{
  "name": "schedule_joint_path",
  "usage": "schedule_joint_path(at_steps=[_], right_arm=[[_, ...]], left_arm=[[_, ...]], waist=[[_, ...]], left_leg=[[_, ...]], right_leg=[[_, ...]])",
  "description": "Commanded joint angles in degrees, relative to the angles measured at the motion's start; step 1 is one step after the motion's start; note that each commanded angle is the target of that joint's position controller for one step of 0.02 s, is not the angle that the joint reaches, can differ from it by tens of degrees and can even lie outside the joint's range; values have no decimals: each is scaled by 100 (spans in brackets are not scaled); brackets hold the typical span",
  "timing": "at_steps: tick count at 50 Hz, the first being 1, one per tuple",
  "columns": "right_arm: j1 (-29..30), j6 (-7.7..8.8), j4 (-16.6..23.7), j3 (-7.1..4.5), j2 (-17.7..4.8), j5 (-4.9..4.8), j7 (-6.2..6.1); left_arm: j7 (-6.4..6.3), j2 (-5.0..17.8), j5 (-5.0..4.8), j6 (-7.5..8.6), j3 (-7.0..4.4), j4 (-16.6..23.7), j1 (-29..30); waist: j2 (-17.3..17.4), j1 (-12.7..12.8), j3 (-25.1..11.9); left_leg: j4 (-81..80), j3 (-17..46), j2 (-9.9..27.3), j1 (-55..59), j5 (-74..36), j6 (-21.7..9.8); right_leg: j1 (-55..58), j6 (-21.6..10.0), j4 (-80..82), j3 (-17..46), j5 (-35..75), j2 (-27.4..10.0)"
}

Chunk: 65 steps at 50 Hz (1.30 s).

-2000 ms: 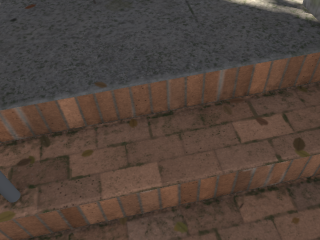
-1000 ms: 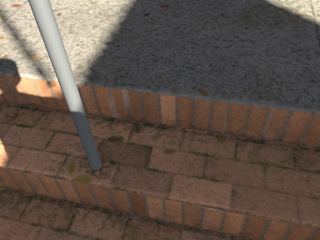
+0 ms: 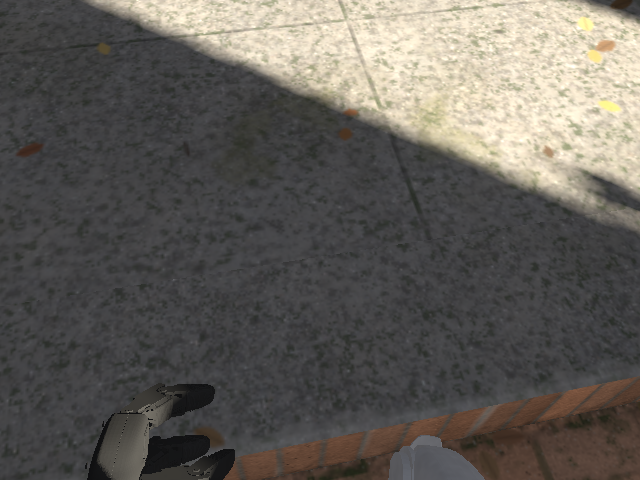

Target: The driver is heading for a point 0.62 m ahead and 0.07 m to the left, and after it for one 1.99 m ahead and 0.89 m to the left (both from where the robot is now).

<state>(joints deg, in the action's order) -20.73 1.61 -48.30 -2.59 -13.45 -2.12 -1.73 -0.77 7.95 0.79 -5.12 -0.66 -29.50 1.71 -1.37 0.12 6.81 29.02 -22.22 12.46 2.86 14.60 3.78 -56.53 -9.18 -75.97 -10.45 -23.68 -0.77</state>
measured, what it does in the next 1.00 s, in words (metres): climbs, turning left: left foot 0.16 m higher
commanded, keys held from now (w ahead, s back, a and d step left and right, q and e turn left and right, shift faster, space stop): e+shift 0.02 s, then w+e+shift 0.04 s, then w+shift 0.04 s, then w+q+shift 0.90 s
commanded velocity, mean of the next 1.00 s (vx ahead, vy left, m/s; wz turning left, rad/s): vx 0.76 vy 0.00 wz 0.39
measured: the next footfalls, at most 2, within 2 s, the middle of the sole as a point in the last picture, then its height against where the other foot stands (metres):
left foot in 0.74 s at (293, 329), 0.16 m higher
right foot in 1.16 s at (299, 125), level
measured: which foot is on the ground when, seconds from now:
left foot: down 0.00-0.00, up 0.02-0.72, down 0.74-1.00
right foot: down 0.00-0.74, up 0.76-1.00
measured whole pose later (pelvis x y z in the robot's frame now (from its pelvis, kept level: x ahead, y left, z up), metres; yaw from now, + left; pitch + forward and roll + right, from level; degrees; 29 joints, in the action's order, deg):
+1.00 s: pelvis +0.66 +0.08 +0.30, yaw +23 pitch +5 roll +0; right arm -26.6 4.6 -50.3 -2.6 -15.0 0.5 0.1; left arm 0.7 5.5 3.4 5.5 4.4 -24.5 0.8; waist 1.9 -0.8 -6.0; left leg 31.2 7.4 -12.8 -8.0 25.2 -11.8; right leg -60.8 -1.3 -80.5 4.3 -14.9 -5.4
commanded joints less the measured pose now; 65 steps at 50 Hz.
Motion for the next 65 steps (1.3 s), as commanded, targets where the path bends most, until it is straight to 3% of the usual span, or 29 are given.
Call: schedule_joint_path(at_steps=[1, 2, 3, 5, 9, 13, 18, 23, 27, 30, 32, 34, 36, 37, 38, 39, 40, 43, 46, 48, 52, 54, 56, 57, 58, 59, 60, 61, 65], right_arm=[[1036, 142, 1512, -298, -897, 10, 354], [851, 240, 1732, -180, -385, 393, 398], [1175, 214, 1940, -136, -144, 503, 373], [1185, 180, 2116, -2, 203, 733, 161], [710, -5, 1685, 246, 662, 464, -33], [933, -9, 1337, 63, 250, 430, 89], [1430, 30, 1193, 70, 784, 303, 48], [2473, -189, 1505, 251, 1015, 344, 130], [2751, -360, 1685, 279, 782, 187, 230], [2682, -359, 1503, 244, 582, 141, 434], [2537, -362, 1436, 267, 530, 157, 472], [2252, -442, 1463, 325, 512, 165, 462], [505, -407, 1217, 41, -326, 175, 406], [-85, -245, 1096, -157, -803, 142, 443], [458, -128, 1058, -327, -1306, 128, 356], [758, -163, 1120, -452, -1448, 70, 229], [774, -142, 1051, -379, -1261, 111, 128], [-160, 205, 338, -280, -826, 436, 80], [415, 429, 397, -116, -635, 342, 228], [355, 519, 410, -128, -808, 220, 194], [-19, 509, 423, -347, -1320, 106, 85], [-3, 477, 540, -492, -1586, 114, 82], [711, 540, 753, -548, -1654, 288, 169], [1169, 586, 986, -474, -1243, 388, 230], [1171, 602, 1185, -172, -157, 492, 240], [-231, 534, 1456, -3, 133, 46, 122], [63, 409, 1312, -69, -445, 153, 48], [609, 302, 1356, -112, -628, 319, 118], [1476, -54, 1945, 21, -266, 465, 517]], left_arm=[[-81, 2130, -39, 133, -906, 60, -1429], [-52, 2295, 177, 77, -975, 430, -746], [-71, 1990, 257, 97, -878, 290, -539], [-180, 1302, 184, 390, -665, -213, -653], [-34, 783, 131, 760, -353, -1105, -1301], [66, 1101, 38, 1166, -437, -1474, -1884], [271, 887, 72, 1338, -391, -1965, -2162], [222, 702, 76, 1452, -237, -2572, -2660], [-90, 856, 54, 1540, -160, -2906, -3234], [-240, 692, -26, 1433, -29, -2998, -3583], [-249, 720, -106, 1351, -4, -2835, -3422], [-405, 1315, -380, 1261, -110, -2497, -3292], [-296, 2073, -245, 1166, -350, -1947, -2635], [-112, 2176, -315, 1162, -435, -1669, -2514], [186, 1208, -49, 1322, -261, -1253, -2154], [393, 1191, 297, 1543, -277, -661, -1280], [417, 937, 429, 1606, -206, -263, -1154], [185, -57, 370, 1470, 208, 360, -611], [56, 168, 351, 1034, 286, 348, -993], [66, 717, 270, 943, 210, 602, -301], [275, 558, 73, 981, 227, 440, -318], [203, 983, -39, 977, 43, 187, -574], [-30, 1605, -185, 1061, -262, -243, -2107], [-181, 1874, -127, 1066, -419, -688, -3190], [-180, 1624, 148, 1070, -371, -916, -3597], [-94, 1767, 522, 1077, -346, -711, -2826], [-46, 1361, 455, 1072, -395, -513, -2220], [-20, 913, 366, 1122, -272, -531, -1953], [32, 799, 158, 1328, -190, -1501, -2574]], waist=[[-1519, 930, -2645], [-612, 410, -3337], [-325, 221, -3045], [67, -230, -1880], [437, -565, -1328], [283, -91, -968], [-373, 22, -602], [-395, 39, -132], [-363, -30, 10], [-38, -133, -67], [8, -381, -467], [-372, -666, -1094], [-1131, -1359, -2148], [-950, -1499, -2521], [946, -994, -2016], [1104, -906, -2090], [555, -570, -1608], [-556, -112, -482], [-635, 648, 159], [-635, 377, 411], [143, 35, -1002], [593, 78, -1466], [803, 1159, -2162], [440, 1587, -2459], [-459, 1332, -2255], [-1678, 177, -2998], [-973, 463, -3078], [-218, 437, -2223], [22, 16, -362]], left_leg=[[6550, 1129, -1538, -4333, 710, 78], [8001, 2886, -1436, -4352, 419, -102], [8311, 3014, -1352, -4578, -237, -243], [8331, 2944, -1103, -4944, -620, -346], [8171, 2939, -880, -5534, -926, -485], [7156, 3149, -1132, -6534, -1349, -623], [9936, 3080, -1521, -8748, -1042, -839], [9522, 2194, -1457, -8976, -850, -955], [8781, 1904, -1074, -9248, 157, -1203], [8048, 1513, -889, -9254, 945, -1593], [7051, 750, -1078, -7610, 1347, -1879], [5408, 131, -1604, -5081, 1508, -1927], [4663, 781, -2274, -3459, 3104, -2007], [3346, 2110, -2398, -1980, 3281, -2168], [730, 5526, -1337, -1354, 4470, -2620], [-1277, 8460, -899, -871, 4645, -2880], [-1306, 8355, -609, -1011, 3506, -2704], [-627, 6726, -918, -2152, 1254, -2466], [-923, 4719, -1512, -3737, 612, -1920], [-1575, 4155, -1819, -4285, -214, -1930], [-1729, 3928, -1812, -3066, -2954, -1730], [-696, 4117, -1698, -1566, -5064, -1514], [1646, 4274, -1621, -1146, -5659, -1160], [3289, 3957, -1853, -1942, -4165, -1019], [4676, 3682, -2040, -3801, 1055, -1168], [5809, 3205, -1919, -4956, 1556, -966], [6171, 2836, -1593, -5181, 643, -1010], [6109, 2765, -1337, -5181, 176, -1039], [5703, 2978, -704, -5623, 85, -1019]], right_leg=[[5313, -1337, 4872, 5423, 32, -614], [4999, -1298, 5714, 6741, -1258, -1004], [4326, -1080, 5909, 6627, -3248, -894], [3061, -546, 5364, 5638, -3127, -514], [2663, -24, 5003, 3422, -1685, -576], [3567, 354, 5785, 2824, -1474, -1134], [4326, 779, 5696, 1896, -1339, -1541], [3878, 943, 6533, 1014, -1334, -1357], [5190, 540, 7661, 697, -388, -1661], [6575, 387, 7715, 100, 1280, -1642], [6402, 548, 7163, -875, 5581, -1351], [5751, 407, 6339, -1004, 10580, -1547], [6090, 217, 3641, -647, 12962, -1861], [5160, 117, 1677, -419, 11698, -1742], [2619, 508, -612, -83, 4446, -391], [1059, 681, -2687, 1271, 2134, 540], [316, 637, -3614, 1722, 2189, 276], [-908, 597, -4962, 1684, 502, 128], [-282, 656, -2688, 1489, -62, -291], [681, 822, -263, 997, 387, -471], [3783, 805, 2943, 657, 2821, -16], [4263, 835, 3947, 761, 2544, 351], [5765, 897, 4667, 1048, 2769, 163], [6998, 838, 4832, 1236, 2575, -219], [8242, 927, 3958, 1740, 2624, -1158], [9029, 288, 4005, 4190, 4138, -2702], [8021, -218, 5053, 4928, 1160, -2587], [6904, -212, 5632, 4500, -450, -2283], [4934, 388, 6149, 2402, 822, -1866]])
